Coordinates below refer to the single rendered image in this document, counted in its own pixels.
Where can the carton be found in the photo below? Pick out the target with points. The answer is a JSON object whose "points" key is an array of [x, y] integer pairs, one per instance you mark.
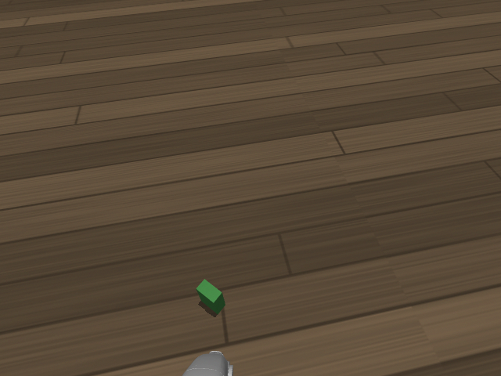
{"points": [[211, 296]]}

